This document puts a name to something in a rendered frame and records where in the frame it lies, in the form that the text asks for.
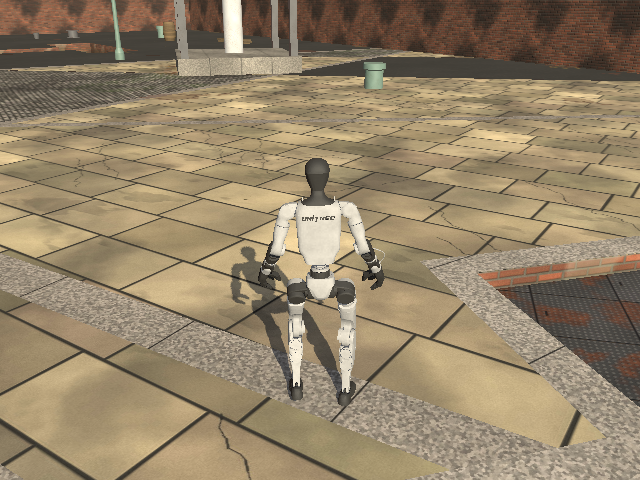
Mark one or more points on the robot right upper arm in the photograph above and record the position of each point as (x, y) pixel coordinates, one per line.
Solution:
(349, 210)

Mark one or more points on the robot left forearm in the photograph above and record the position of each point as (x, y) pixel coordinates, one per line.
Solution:
(269, 261)

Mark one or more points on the robot left hand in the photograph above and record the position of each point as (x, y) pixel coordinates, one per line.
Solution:
(262, 278)

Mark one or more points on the robot right forearm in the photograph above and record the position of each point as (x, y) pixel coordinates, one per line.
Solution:
(371, 259)

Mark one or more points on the robot right hand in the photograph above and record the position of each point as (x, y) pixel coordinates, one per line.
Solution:
(379, 276)

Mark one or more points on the robot left upper arm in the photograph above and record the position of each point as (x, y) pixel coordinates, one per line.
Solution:
(286, 212)

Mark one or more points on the right robot thigh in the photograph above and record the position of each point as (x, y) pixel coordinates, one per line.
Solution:
(345, 293)

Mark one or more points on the robot torso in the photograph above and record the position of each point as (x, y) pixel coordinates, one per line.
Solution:
(318, 233)

